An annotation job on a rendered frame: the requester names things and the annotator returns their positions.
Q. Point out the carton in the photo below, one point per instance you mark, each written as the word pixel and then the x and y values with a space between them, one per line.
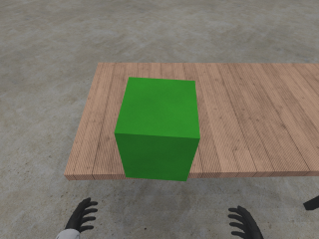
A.
pixel 157 130

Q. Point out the table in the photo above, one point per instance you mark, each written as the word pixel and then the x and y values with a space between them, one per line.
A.
pixel 255 120

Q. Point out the right robot hand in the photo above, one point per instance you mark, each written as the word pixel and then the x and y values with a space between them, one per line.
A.
pixel 249 226

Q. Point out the robot left forearm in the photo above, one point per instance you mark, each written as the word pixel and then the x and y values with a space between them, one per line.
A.
pixel 69 234

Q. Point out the left robot hand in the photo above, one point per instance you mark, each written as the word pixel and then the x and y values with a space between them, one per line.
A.
pixel 77 218

